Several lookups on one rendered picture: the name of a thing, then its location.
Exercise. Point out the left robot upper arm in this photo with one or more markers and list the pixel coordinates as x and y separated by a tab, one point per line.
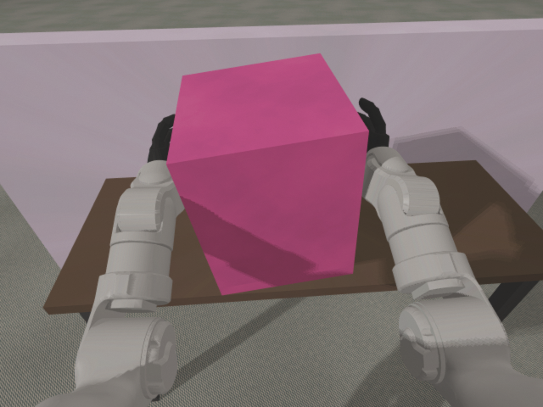
124	362

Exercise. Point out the robot right forearm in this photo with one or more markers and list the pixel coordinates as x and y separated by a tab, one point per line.
427	264

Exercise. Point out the table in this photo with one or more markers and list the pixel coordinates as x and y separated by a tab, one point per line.
501	241

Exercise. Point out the robot left forearm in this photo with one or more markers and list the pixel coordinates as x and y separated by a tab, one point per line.
137	275

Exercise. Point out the carton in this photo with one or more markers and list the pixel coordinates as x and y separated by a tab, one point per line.
269	160

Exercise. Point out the right robot hand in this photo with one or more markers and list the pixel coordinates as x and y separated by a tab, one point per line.
375	124

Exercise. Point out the right robot upper arm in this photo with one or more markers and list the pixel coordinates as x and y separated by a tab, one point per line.
458	345

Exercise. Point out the left robot hand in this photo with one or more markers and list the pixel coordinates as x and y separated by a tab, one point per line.
161	140

